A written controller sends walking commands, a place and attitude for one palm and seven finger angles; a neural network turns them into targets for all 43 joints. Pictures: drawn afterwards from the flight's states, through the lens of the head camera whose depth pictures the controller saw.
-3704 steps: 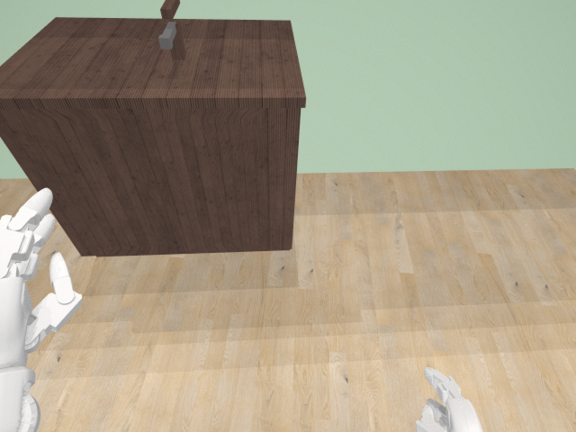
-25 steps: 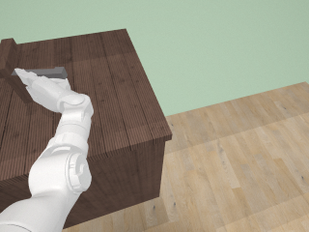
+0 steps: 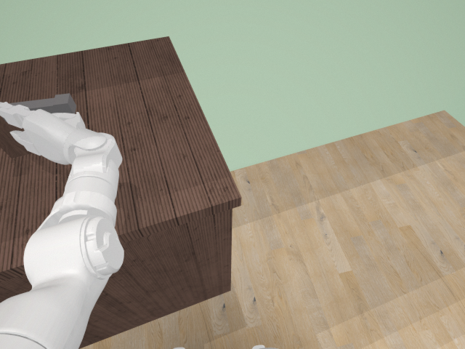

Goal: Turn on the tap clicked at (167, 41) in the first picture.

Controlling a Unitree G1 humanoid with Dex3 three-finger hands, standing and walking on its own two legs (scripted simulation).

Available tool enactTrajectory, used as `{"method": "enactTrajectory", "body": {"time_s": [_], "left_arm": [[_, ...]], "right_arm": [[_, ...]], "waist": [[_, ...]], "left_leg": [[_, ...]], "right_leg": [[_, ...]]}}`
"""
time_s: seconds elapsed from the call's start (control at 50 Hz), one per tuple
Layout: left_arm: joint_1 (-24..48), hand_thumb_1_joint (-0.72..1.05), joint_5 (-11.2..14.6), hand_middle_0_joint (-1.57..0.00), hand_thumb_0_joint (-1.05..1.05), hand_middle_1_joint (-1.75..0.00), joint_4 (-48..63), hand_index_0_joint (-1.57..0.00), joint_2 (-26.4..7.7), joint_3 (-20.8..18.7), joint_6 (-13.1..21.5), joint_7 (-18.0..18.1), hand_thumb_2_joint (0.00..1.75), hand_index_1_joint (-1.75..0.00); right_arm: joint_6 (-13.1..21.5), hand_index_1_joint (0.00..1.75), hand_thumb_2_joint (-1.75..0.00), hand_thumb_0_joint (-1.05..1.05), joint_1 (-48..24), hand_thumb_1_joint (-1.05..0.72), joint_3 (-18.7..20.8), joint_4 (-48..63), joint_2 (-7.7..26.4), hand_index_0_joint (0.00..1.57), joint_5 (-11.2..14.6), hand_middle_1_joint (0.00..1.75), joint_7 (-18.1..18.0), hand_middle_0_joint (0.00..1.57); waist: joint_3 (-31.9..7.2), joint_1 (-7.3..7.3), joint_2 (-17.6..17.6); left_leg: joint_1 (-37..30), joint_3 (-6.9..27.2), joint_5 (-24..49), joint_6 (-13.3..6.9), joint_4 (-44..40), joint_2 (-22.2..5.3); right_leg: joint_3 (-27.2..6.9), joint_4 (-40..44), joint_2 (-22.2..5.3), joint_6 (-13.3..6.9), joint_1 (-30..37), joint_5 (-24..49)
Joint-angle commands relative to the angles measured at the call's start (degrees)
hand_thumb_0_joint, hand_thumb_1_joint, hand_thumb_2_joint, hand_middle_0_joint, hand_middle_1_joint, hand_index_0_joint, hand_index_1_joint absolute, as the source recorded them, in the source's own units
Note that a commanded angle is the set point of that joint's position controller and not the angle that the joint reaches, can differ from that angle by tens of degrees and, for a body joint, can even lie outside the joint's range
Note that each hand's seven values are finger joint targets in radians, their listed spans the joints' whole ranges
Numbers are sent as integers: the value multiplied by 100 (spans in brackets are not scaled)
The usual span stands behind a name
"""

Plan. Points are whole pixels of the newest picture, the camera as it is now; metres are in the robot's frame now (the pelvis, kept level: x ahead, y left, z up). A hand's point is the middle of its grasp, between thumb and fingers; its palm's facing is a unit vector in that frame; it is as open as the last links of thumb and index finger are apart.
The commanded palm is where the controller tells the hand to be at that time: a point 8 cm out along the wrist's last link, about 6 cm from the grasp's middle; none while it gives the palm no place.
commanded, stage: lift the hand up off the lever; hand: left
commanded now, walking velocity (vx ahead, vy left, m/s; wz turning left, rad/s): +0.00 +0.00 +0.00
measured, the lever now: (65, 105) +0.53 +0.25 +0.14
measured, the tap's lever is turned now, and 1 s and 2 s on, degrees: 82 83 84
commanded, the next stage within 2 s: none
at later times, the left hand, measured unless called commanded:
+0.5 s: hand (73, 118) +0.49 +0.23 +0.14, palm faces +0.84 -0.53 -0.10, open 8.2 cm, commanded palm +0.46 +0.26 +0.16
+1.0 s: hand (69, 116) +0.49 +0.23 +0.14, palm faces +0.84 -0.54 -0.08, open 8.0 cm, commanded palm +0.45 +0.26 +0.18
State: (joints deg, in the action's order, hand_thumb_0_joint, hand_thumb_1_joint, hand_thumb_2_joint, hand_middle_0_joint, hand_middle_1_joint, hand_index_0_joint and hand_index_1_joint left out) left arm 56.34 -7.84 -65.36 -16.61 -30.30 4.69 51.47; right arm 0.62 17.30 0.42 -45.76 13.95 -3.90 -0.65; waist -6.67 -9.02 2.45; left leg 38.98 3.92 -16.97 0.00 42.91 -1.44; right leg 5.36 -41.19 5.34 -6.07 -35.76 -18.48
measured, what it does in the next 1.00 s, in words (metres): stands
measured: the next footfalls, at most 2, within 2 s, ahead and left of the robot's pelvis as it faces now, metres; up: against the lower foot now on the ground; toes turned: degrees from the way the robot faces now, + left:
none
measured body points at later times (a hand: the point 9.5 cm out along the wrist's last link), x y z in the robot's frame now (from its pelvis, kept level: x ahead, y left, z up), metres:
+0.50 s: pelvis +0.00 -0.01 +0.00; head +0.05 -0.02 +0.45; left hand +0.45 +0.25 +0.14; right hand +0.03 -0.27 -0.14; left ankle +0.04 +0.15 -0.71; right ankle +0.02 -0.05 -0.71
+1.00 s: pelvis +0.01 +0.00 +0.01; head +0.05 -0.01 +0.46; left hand +0.44 +0.26 +0.15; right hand +0.06 -0.26 -0.13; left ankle +0.04 +0.15 -0.71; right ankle +0.02 -0.05 -0.71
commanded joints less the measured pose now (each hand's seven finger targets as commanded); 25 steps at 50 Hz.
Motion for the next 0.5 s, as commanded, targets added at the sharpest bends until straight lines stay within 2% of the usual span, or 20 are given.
{"method": "enactTrajectory", "body": {"time_s": [0.0,0.06,0.08,0.1,0.12,0.18,0.22,0.26,0.28,0.3,0.34,0.4,0.42,0.44,0.48], "left_arm": [[3485,90,-443,-15,0,-15,1726,-15,-2274,346,482,-457,90,-15],[3388,90,-455,-15,0,-15,1874,-15,-2382,258,452,-477,90,-15],[3304,90,-465,-15,0,-15,1833,-15,-2355,281,407,-495,90,-15],[3325,90,-468,-15,0,-15,1866,-15,-2517,147,405,-507,90,-15],[3428,90,-484,-15,0,-15,2025,-15,-2378,284,417,-526,90,-15],[3333,90,-472,-15,0,-15,1972,-15,-2371,287,354,-547,90,-15],[3489,90,-461,-15,0,-15,2143,-15,-2302,358,383,-558,90,-15],[3428,90,-448,-15,0,-15,2060,-15,-2304,348,340,-555,90,-15],[3532,90,-446,-15,0,-15,2148,-15,-2309,376,342,-555,90,-15],[3618,90,-441,-15,0,-15,2195,-15,-2185,460,366,-565,90,-15],[3670,90,-458,-15,0,-15,2373,-15,-2272,405,386,-546,90,-15],[3545,90,-453,-15,0,-15,2284,-15,-2281,356,329,-549,90,-15],[3654,90,-451,-15,0,-15,2400,-15,-2157,467,335,-554,90,-15],[3579,90,-467,-15,0,-15,2380,-15,-2331,314,321,-546,90,-15],[3639,90,-472,-15,0,-15,2473,-15,-2306,369,288,-565,90,-15]], "right_arm": [[137,30,-90,0,303,-90,289,452,822,20,-24,30,-50,20],[145,30,-90,0,312,-90,281,493,804,20,-31,30,-32,20],[143,30,-90,0,307,-90,284,492,806,20,-30,30,-28,20],[119,30,-90,0,307,-90,293,476,813,20,-35,30,-28,20],[133,30,-90,0,305,-90,290,497,796,20,-28,30,-19,20],[162,30,-90,0,288,-90,283,499,806,20,-31,30,-9,20],[170,30,-90,0,250,-90,296,490,786,20,-20,30,-3,20],[195,30,-90,0,280,-90,294,463,797,20,-34,30,4,20],[205,30,-90,0,264,-90,287,460,794,20,-27,30,5,20],[206,30,-90,0,268,-90,303,434,788,20,-38,30,11,20],[226,30,-90,0,286,-90,305,436,778,20,-43,30,15,20],[234,30,-90,0,275,-90,298,414,774,20,-48,30,18,20],[260,30,-90,0,254,-90,287,418,772,20,-46,30,21,20],[262,30,-90,0,291,-90,301,423,775,20,-52,30,14,20],[269,30,-90,0,265,-90,292,431,774,20,-44,30,-2,20]], "waist": [[-2023,-113,-17],[-2166,-59,37],[-2150,-67,-66],[-2149,-29,34],[-2197,-56,91],[-2061,-54,33],[-2119,-57,139],[-2083,-58,54],[-2078,-51,122],[-2101,-81,147],[-2305,-57,286],[-2173,-24,214],[-2193,-56,238],[-2289,-9,202],[-2277,-7,169]], "left_leg": [[-344,-243,62,-308,-231,187],[-294,-239,138,-289,-186,203],[-231,-241,132,-284,-168,202],[-223,-208,151,-285,-179,200],[-349,-226,206,-292,-204,209],[-325,-239,136,-287,-184,200],[-441,-227,144,-298,-197,199],[-436,-220,112,-297,-200,194],[-465,-213,139,-288,-206,187],[-573,-210,162,-304,-231,192],[-706,-220,236,-308,-217,194],[-650,-202,233,-300,-250,194],[-752,-226,288,-309,-259,196],[-719,-220,300,-303,-257,194],[-696,-224,324,-293,-275,196]], "right_leg": [[-1092,1078,-667,789,1584,791],[-1196,1042,-721,827,1758,1092],[-1237,1054,-748,856,1812,1177],[-1229,1033,-761,834,1859,1219],[-1194,1009,-723,820,1807,1256],[-1236,1087,-730,834,1718,1042],[-1213,1093,-702,810,1675,926],[-1188,1107,-691,813,1630,823],[-1208,1104,-703,808,1629,863],[-1127,1089,-670,785,1603,883],[-1125,1050,-652,769,1628,1000],[-1079,1045,-657,758,1680,1029],[-1088,1036,-641,765,1629,1103],[-1096,1026,-648,765,1731,1159],[-1132,1035,-672,782,1813,1267]]}}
